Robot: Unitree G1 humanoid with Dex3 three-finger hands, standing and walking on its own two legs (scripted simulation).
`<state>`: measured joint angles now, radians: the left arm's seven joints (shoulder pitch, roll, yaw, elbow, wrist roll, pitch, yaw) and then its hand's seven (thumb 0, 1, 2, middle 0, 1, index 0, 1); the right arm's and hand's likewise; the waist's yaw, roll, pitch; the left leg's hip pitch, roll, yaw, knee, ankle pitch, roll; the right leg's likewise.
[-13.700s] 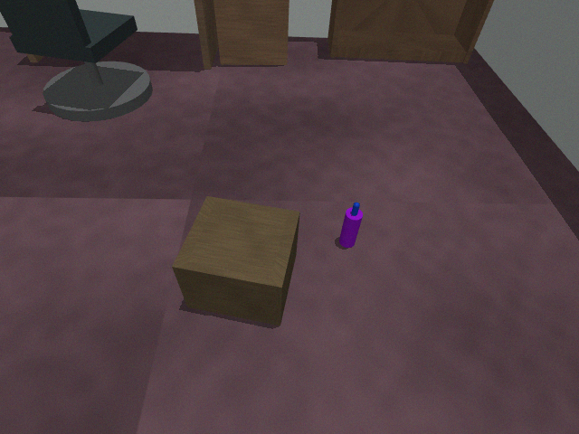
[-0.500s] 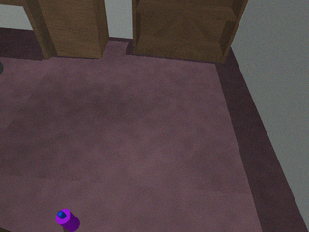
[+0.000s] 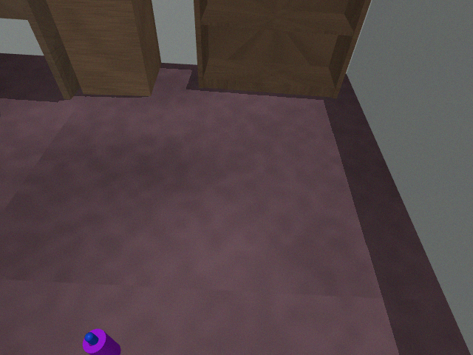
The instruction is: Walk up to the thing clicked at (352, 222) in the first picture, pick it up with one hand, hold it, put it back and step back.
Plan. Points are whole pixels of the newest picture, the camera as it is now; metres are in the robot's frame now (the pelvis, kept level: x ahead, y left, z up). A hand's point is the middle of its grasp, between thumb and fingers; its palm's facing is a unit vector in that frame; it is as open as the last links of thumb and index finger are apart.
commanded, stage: stand
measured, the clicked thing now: (100, 345) +0.28 +0.43 -0.66
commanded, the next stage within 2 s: none
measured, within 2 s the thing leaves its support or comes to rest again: neither
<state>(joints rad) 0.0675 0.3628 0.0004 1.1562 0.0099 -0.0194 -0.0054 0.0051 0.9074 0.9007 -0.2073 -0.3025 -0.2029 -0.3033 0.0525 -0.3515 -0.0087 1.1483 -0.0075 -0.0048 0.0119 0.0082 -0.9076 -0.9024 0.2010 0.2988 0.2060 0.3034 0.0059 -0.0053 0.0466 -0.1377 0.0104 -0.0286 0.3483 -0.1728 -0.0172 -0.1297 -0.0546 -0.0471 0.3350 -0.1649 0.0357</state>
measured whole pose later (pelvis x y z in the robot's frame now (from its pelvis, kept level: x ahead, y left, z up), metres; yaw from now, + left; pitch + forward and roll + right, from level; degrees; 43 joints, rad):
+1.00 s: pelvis +0.01 -0.01 +0.00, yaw +0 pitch -2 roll +0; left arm 0.10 0.36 0.01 1.14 0.01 -0.01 -0.01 0.01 0.91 0.90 -0.21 -0.30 -0.20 -0.30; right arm 0.10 -0.35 0.00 1.15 -0.01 0.00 0.01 0.01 -0.91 -0.90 0.20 0.30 0.21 0.30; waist 0.00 0.00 0.04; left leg -0.12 0.03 -0.03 0.32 -0.17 -0.03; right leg -0.13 -0.04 -0.05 0.33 -0.17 0.02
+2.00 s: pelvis +0.02 -0.01 +0.00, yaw -1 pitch -2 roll +0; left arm 0.11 0.35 0.01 1.14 0.01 -0.01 0.00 0.01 0.91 0.90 -0.21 -0.30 -0.20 -0.30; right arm 0.11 -0.35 0.01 1.13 -0.01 0.00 0.01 0.01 -0.91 -0.90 0.20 0.30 0.21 0.30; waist 0.00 0.00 0.04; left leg -0.11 0.03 -0.02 0.32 -0.19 -0.03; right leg -0.11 -0.04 -0.04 0.31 -0.18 0.02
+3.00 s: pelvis +0.20 -0.03 -0.03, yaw +0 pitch -4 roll +0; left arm 0.36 0.41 0.06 0.92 0.01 -0.05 -0.02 0.01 0.90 0.90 -0.21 -0.30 -0.20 -0.30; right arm 0.15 -0.37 -0.08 0.86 -0.05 -0.03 0.08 0.01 -0.91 -0.90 0.20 0.30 0.20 0.30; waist 0.06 -0.02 0.13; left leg -0.42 0.00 0.06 0.61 -0.13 0.05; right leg 0.01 -0.03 -0.08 0.67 -0.51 -0.03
